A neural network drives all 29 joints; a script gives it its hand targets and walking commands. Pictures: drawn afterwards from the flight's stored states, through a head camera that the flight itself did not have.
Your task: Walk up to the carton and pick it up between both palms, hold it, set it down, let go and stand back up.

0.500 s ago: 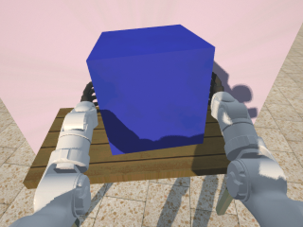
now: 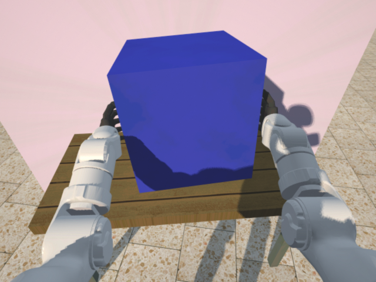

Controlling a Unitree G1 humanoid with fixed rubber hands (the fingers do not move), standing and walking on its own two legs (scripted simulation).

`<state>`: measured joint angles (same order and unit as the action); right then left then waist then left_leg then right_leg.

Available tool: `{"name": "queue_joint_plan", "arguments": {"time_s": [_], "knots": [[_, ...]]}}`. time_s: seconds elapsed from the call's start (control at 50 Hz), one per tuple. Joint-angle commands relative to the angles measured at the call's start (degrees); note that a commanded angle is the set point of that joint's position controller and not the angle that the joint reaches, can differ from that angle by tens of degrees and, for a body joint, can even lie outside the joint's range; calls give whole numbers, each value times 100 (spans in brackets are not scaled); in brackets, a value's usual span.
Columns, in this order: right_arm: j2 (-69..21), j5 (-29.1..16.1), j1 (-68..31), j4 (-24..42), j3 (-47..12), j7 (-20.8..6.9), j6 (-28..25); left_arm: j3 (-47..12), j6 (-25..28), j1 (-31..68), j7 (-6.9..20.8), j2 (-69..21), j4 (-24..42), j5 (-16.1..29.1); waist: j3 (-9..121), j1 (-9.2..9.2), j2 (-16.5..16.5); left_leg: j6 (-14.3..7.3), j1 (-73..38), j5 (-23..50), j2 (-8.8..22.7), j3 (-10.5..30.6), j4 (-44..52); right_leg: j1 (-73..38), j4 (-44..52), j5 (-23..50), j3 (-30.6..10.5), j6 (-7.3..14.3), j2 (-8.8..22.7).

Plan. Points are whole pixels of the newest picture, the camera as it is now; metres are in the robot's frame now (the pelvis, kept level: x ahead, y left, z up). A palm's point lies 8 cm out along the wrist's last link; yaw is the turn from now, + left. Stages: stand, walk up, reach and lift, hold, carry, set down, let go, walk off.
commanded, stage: hold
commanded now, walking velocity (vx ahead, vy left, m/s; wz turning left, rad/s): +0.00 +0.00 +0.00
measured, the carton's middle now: (185, 104) +0.48 +0.00 +0.19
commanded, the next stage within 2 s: set down in 0.80 s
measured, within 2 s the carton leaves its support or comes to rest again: neither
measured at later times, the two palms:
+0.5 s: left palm (109, 132) +0.39 +0.17 +0.18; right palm (268, 120) +0.39 -0.18 +0.20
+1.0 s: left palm (108, 136) +0.38 +0.18 +0.17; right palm (266, 118) +0.39 -0.17 +0.21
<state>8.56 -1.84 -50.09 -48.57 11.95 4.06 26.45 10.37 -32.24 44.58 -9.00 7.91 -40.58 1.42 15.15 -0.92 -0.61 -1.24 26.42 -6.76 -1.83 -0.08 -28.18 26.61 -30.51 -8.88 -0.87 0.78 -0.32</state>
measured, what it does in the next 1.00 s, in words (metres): stands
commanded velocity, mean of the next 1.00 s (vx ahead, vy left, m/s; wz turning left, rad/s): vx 0.00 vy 0.00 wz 0.00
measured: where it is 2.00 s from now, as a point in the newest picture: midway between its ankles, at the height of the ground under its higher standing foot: outside the picture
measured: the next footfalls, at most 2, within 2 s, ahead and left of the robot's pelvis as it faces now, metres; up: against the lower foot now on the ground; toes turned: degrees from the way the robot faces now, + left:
none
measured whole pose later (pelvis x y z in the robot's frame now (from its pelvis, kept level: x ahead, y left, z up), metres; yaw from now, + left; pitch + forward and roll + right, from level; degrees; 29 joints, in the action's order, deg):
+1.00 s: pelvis +0.01 +0.00 +0.00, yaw +0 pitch +3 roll +1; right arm 8.0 -2.0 -49.9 -48.5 10.8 4.7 25.9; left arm 13.2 -30.2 41.9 -7.2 6.7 -40.3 -0.5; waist 14.4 -0.9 -0.6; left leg -1.2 24.0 -7.4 -1.8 -0.1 -27.8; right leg 24.3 -30.3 -9.6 -0.9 0.8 -0.3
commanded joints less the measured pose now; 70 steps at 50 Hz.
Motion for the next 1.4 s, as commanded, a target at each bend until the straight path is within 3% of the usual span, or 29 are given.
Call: {"name": "queue_joint_plan", "arguments": {"time_s": [0.0, 0.12, 0.16, 0.2, 0.36, 0.5, 0.52, 0.56, 0.58, 0.64, 0.66, 0.76, 0.78, 0.8, 0.84, 0.86, 0.9, 0.96, 1.04, 1.06, 1.08, 1.1, 1.14, 1.16, 1.18, 1.22, 1.28, 1.32, 1.38], "knots": [[-4240, -1398, -6013, 2326, -2019, -1018, -595, -1917, 708, 6805, 1184, -3928, 2654, 967, 3034, 127, 271, -42, -1527, -906, 162, 419, 1179, -1937, 1169, -327, -2, -29, -281], [-4223, -1398, -6317, 2337, -2002, -975, -684, -1797, 783, 6933, 1234, -3728, 2283, 925, 3310, 123, -101, -34, -2150, -801, -15, 381, 771, -1114, 1498, -949, -123, 186, -21], [-4057, -1303, -5989, 1859, -1908, -1009, -612, -1818, 744, 6859, 1185, -3763, 2327, 775, 2835, 83, 314, -39, -1961, -1120, 113, 447, 1143, -1296, 1367, -862, 31, 97, -208], [-4102, -1297, -5735, 2282, -1965, -994, -607, -1820, 697, 6477, 1204, -3826, 2496, 850, 3106, 52, 211, -71, -1621, -691, 192, 414, 1178, -2191, 1215, -137, 33, -37, -303], [-4331, -1472, -5925, 2449, -2137, -977, -623, -2050, 777, 6892, 1180, -3907, 3061, 1009, 3460, 46, 244, 12, -1919, -387, 102, 374, 1081, -2035, 1215, 48, -41, -51, -231], [-4250, -1454, -5709, 2370, -2077, -911, -530, -1925, 644, 6582, 1215, -3942, 2642, 933, 3145, 53, 315, 36, -1786, -476, 84, 351, 1079, -1923, 1364, -212, -132, -39, -191], [-4283, -1421, -5953, 2539, -2110, -935, -540, -1804, 614, 6355, 1246, -3809, 2323, 886, 3048, 181, -23, -48, -1633, -571, 42, 364, 1134, -2091, 1381, -221, -127, -64, -213], [-4170, -1444, -5660, 2473, -2112, -913, -564, -2004, 648, 6597, 1232, -3932, 2752, 970, 3212, -10, 318, 12, -1814, -485, 98, 374, 1102, -2080, 1295, -67, -64, -53, -232], [-4248, -1494, -5973, 2468, -2153, -948, -584, -1911, 698, 6764, 1206, -3946, 2726, 919, 3127, 173, 231, -8, -1753, -659, 132, 374, 1151, -1945, 1323, -229, -58, -2, -269], [-4291, -1397, -5866, 2452, -2134, -937, -562, -1647, 649, 6198, 1255, -3754, 2216, 851, 2963, 267, -42, -78, -1629, -516, 61, 290, 1136, -1993, 1400, -393, -85, -56, -228], [-4173, -1331, -5930, 2385, -1930, -964, -549, -1880, 715, 6693, 1242, -3783, 2521, 955, 3044, 43, 118, -38, -1594, -775, 62, 378, 1205, -1997, 1363, -374, -64, -23, -247], [-4334, -1415, -5707, 2317, -2033, -962, -551, -2028, 730, 6836, 1213, -3935, 2848, 998, 3102, 34, 322, 21, -1741, -480, 121, 406, 1115, -2023, 1241, 30, -72, -32, -205], [-4249, -1422, -5828, 2429, -2068, -963, -557, -1979, 703, 6704, 1199, -3927, 2694, 907, 3055, 118, 383, 26, -1611, -727, 81, 384, 1192, -2071, 1301, -212, -69, -15, -233], [-4872, -1892, -5905, 2911, -2750, -857, -667, -1968, 659, 5796, 1298, -4247, 2443, 826, 3657, 554, 224, -58, -1937, -377, 184, 164, 1223, -2608, 1252, -517, -202, 34, -219], [-4698, -1726, -5641, 2668, -2631, -815, -651, -1968, 727, 5870, 1363, -4063, 2494, 867, 3152, 272, 151, -42, -2015, -412, 70, 152, 1261, -2391, 1389, -611, -170, 15, -149], [-4744, -1691, -5864, 2605, -2554, -835, -644, -1727, 740, 5843, 1416, -4046, 2149, 782, 2803, 385, -6, -103, -1775, -795, 90, 151, 1253, -2174, 1399, -1269, -254, 55, -122], [-4597, -1493, -5751, 2167, -2176, -842, -743, -1495, 867, 6206, 1540, -3894, 2060, 681, 2372, 135, 79, -65, -1851, -1136, 23, 196, 1150, -1676, 1475, -1797, -237, 205, 15], [-4565, -1177, -5607, 1892, -1883, -821, -908, -979, 1005, 6111, 1699, -3525, 1689, 319, 1551, 214, -170, -72, -1690, -1054, -46, 135, 1132, -1655, 1597, -1971, -295, 148, 140], [-4476, -959, -5558, 1893, -1771, -798, -1367, -1097, 1347, 6228, 1847, -3637, 1731, 176, 2307, 59, -308, 92, -2712, -1079, -82, 280, 772, -1051, 1619, -2114, -213, 437, 351], [-4572, -782, -5193, 1509, -1667, -817, -1322, -847, 1375, 6052, 1883, -3449, 1534, -26, 1832, 198, -466, 62, -2467, -1145, -92, 173, 866, -1146, 1649, -2318, -230, 361, 280], [-4491, -645, -5088, 1496, -1569, -788, -1432, -908, 1467, 6101, 1969, -3399, 1384, -6, 1860, -39, -550, 82, -2844, -1007, -165, 131, 705, -821, 1832, -2452, -309, 431, 435], [-4541, -632, -5041, 1422, -1661, -760, -1540, -936, 1506, 6092, 1940, -3337, 1527, -46, 2109, -6, -526, 78, -2969, -896, -256, 116, 649, -852, 1854, -2452, -314, 414, 522], [-4476, -500, -5066, 1886, -1585, -682, -1669, -1296, 1585, 5828, 1953, -3552, 1276, 33, 2257, -55, -235, 116, -2744, -911, -126, 65, 841, -1067, 1707, -2053, -162, 304, 332], [-4537, -528, -4701, 1670, -1689, -661, -1715, -1624, 1734, 6038, 1849, -3598, 1771, 161, 2555, -129, 152, 178, -2805, -793, 12, 91, 1062, -1482, 1518, -1463, 61, 223, 169], [-4441, -397, -5012, 1856, -1582, -695, -1782, -1490, 1720, 5755, 1850, -3719, 1289, 101, 2293, -88, 286, 65, -2200, -1065, 109, 92, 1256, -1896, 1459, -1431, 135, 78, 49], [-4131, -286, -4942, 1499, -1229, -729, -1779, -1544, 1809, 5875, 1809, -3834, 1010, 139, 2199, -360, 591, 68, -1661, -1846, 380, 287, 1701, -2404, 1125, -1199, 281, 4, -215], [-4198, -420, -4732, 1758, -1645, -673, -2009, -2102, 2031, 5696, 1669, -4001, 1612, 308, 2788, -360, 750, 191, -1983, -929, 364, 305, 1633, -2647, 1097, -256, 338, 9, -259], [-4552, -564, -4694, 2402, -2202, -579, -2078, -2474, 2224, 5822, 1583, -3997, 2137, 663, 3723, -381, 377, 206, -2832, 289, 163, 190, 1148, -2343, 1247, 328, 218, -1, -176], [-4930, -1047, -4372, 2949, -3137, -480, -2199, -2863, 2355, 5543, 1354, -4318, 3071, 825, 4349, -119, 581, 360, -3203, 1975, 92, 170, 678, -2669, 1114, 1626, 166, -29, -296]]}}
